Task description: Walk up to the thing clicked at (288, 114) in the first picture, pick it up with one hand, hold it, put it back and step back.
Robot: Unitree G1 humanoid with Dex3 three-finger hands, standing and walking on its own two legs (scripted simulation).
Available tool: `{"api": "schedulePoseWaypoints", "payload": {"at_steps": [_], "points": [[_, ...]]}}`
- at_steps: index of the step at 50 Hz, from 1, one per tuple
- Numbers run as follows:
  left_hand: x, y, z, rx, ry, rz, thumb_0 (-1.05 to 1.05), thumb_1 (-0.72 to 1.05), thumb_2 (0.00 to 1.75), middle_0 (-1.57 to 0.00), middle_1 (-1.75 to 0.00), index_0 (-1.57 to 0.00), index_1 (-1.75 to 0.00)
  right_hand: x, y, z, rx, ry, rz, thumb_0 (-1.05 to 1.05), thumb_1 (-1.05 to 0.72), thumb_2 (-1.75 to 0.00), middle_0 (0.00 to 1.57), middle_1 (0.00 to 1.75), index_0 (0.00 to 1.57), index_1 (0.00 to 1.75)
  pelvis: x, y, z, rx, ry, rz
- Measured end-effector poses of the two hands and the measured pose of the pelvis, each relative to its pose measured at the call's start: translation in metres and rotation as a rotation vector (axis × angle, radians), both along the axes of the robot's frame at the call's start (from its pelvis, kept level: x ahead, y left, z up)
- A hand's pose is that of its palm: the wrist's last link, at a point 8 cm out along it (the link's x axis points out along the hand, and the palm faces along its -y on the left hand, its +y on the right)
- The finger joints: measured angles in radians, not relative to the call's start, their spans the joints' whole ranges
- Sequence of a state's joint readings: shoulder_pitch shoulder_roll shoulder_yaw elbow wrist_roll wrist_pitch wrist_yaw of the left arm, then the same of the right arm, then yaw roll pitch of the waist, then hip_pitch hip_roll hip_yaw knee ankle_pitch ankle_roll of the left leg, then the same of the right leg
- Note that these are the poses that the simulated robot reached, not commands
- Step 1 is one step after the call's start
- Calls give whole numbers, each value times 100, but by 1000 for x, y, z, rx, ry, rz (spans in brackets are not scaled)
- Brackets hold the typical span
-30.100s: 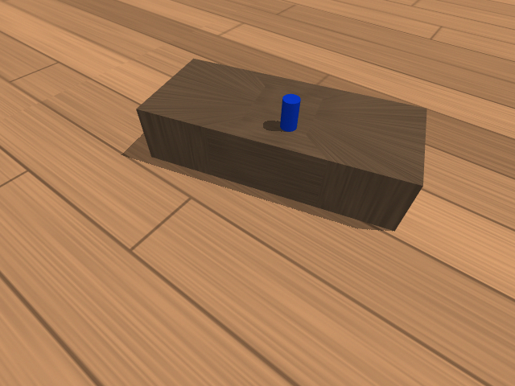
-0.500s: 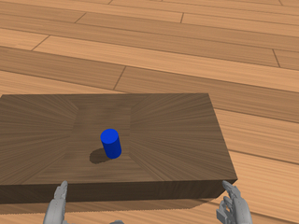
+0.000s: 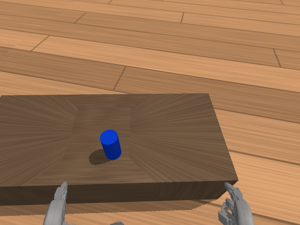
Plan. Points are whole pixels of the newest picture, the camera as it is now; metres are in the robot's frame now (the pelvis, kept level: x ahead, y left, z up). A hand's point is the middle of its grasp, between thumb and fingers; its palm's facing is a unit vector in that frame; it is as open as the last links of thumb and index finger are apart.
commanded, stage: home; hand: left
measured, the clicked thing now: (111, 145) +0.52 +0.18 -0.31
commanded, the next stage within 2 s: stand in 0.28 s
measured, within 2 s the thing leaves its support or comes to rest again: neither
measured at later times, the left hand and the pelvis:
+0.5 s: hand (80, 217) +0.17 +0.18 -0.06, palm faces +0.11 -0.95 -0.29, open 17.0 cm; pelvis +0.00 +0.00 +0.00, yaw +0 degrees
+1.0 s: hand out of the picture +0.07 +0.26 -0.11, palm faces +0.00 -0.93 -0.37, open 7.7 cm; pelvis +0.00 +0.01 +0.03, yaw +0 degrees
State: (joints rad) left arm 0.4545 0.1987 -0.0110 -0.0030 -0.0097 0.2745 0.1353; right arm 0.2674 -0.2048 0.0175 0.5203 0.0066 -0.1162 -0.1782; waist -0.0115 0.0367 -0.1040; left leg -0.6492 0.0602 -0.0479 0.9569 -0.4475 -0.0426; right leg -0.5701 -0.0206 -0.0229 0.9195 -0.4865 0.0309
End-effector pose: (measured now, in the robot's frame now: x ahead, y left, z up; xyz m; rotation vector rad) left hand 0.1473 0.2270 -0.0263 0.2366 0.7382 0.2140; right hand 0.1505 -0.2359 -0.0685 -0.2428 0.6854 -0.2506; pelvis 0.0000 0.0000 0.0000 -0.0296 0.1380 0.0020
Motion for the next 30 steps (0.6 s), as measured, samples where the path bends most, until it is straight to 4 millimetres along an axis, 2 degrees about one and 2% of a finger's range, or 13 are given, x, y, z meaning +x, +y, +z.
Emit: {"api": "schedulePoseWaypoints", "payload": {"at_steps": [22, 26, 30], "points": [[-1, 1, 0, 2, 3, 1, -1, -55, 6, -6, -7, -6, -7, 1, 1, 0, -2, -5, 4, 1, -90, -91, 20, 30, 20, 30, 0, 1, -1, -1, 1, 0], [-2, 1, 0, 3, 3, 2, -1, -45, 16, -11, -14, -11, -14, 1, 2, 0, -2, -4, 4, 1, -90, -90, 20, 30, 20, 30, 0, 1, -1, -1, 1, 1], [-1, 2, -3, 16, -2, -23, -1, -25, 36, -16, -21, -15, -22, 0, 1, -2, -16, 15, 31, 1, -90, -90, 20, 30, 20, 30, -2, 1, 0, 2, -14, 2]]}}
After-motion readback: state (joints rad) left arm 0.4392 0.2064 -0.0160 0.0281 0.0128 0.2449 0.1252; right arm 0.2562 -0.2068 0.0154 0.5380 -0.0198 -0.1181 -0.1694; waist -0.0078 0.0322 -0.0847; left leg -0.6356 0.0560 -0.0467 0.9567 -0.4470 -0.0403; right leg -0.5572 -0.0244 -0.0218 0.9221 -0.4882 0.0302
